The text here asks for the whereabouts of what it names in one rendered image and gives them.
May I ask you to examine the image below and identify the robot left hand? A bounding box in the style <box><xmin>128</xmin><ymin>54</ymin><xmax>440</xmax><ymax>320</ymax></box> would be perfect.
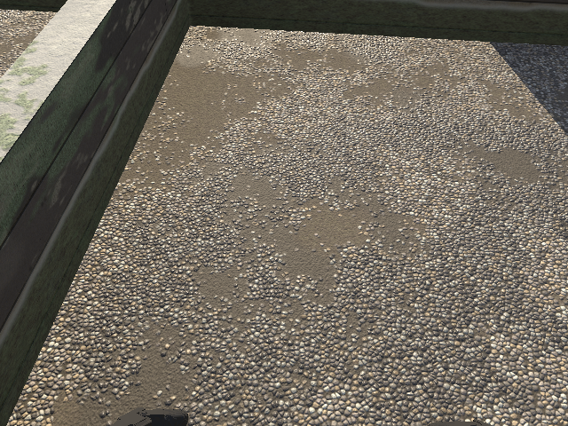
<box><xmin>110</xmin><ymin>407</ymin><xmax>188</xmax><ymax>426</ymax></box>

